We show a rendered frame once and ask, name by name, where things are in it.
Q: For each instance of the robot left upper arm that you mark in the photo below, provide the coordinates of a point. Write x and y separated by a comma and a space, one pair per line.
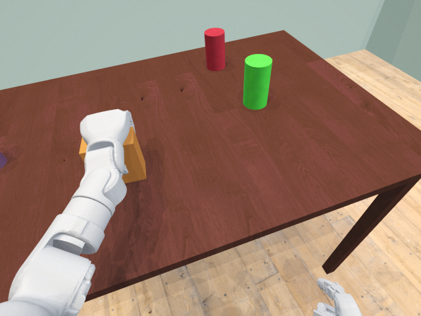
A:
56, 284

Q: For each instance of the sponge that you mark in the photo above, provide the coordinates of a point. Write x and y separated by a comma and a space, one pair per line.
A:
133, 158

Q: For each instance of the robot left forearm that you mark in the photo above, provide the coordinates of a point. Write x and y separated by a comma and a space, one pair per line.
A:
80, 227

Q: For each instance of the left robot hand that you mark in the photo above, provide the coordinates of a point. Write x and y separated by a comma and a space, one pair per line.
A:
113, 124

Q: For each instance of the right robot hand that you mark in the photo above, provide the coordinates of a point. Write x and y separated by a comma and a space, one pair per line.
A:
344, 303

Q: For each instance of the table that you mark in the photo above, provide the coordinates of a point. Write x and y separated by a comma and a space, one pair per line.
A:
219, 175

